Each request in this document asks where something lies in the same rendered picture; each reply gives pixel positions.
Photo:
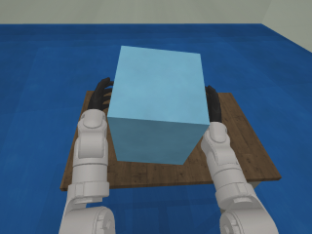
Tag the left robot hand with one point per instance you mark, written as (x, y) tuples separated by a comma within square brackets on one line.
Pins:
[(97, 99)]

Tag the carton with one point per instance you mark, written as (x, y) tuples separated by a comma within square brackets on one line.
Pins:
[(158, 108)]

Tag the robot left upper arm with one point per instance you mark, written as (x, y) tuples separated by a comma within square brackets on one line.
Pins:
[(93, 220)]

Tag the robot right upper arm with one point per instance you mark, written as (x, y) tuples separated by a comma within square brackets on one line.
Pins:
[(246, 221)]

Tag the right robot hand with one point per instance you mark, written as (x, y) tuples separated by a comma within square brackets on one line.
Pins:
[(213, 105)]

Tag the robot left forearm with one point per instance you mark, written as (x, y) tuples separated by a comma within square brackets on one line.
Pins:
[(90, 160)]

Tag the table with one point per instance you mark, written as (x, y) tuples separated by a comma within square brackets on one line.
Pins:
[(253, 159)]

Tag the robot right forearm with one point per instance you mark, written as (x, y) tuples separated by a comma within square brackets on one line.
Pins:
[(232, 189)]

